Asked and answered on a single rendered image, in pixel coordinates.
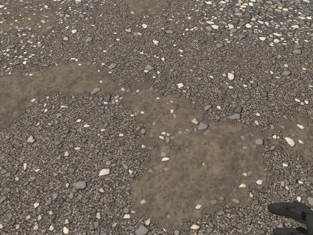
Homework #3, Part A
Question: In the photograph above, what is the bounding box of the robot right hand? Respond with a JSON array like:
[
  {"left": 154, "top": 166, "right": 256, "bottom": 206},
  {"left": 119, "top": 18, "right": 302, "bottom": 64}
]
[{"left": 267, "top": 201, "right": 313, "bottom": 235}]

